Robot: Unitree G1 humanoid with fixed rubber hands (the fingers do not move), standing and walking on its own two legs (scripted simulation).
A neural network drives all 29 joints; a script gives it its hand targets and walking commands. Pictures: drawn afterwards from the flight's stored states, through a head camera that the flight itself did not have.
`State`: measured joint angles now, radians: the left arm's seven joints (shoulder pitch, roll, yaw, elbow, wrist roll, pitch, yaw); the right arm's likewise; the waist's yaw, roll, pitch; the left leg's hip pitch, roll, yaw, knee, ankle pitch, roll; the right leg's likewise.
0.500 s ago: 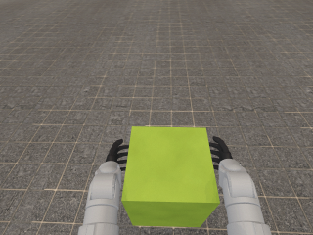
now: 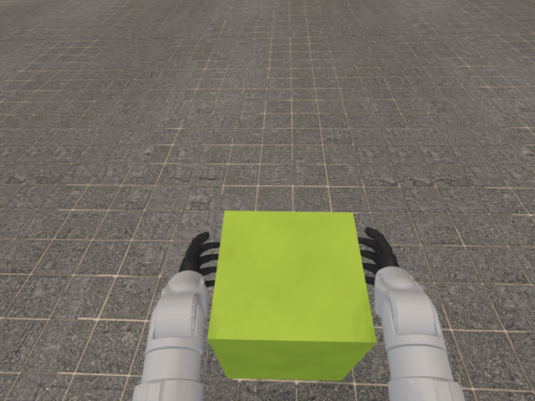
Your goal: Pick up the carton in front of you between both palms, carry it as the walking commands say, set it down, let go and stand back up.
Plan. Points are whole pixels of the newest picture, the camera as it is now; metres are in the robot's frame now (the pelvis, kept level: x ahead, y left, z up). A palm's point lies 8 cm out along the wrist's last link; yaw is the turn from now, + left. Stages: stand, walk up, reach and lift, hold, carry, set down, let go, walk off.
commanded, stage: carry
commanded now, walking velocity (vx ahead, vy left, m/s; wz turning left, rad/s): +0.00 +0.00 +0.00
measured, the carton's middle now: (286, 300) +0.29 +0.00 -0.05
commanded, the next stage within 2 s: hold in 0.44 s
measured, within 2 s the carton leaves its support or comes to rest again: neither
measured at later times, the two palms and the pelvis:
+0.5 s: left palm (190, 286) +0.27 +0.15 +0.04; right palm (389, 282) +0.27 -0.15 +0.04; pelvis -0.01 +0.00 +0.00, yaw +1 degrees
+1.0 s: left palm (179, 300) +0.24 +0.16 +0.05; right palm (382, 281) +0.27 -0.14 +0.05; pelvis -0.05 -0.01 +0.00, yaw +5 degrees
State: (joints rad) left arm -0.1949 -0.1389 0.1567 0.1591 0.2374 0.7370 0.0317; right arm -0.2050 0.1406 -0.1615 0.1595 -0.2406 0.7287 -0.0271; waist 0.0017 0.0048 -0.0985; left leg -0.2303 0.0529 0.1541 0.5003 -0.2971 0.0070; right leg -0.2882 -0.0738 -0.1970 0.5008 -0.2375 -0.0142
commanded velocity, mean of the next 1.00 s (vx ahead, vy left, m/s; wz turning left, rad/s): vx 0.00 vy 0.00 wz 0.00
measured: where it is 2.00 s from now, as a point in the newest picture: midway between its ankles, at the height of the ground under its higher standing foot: outside the picture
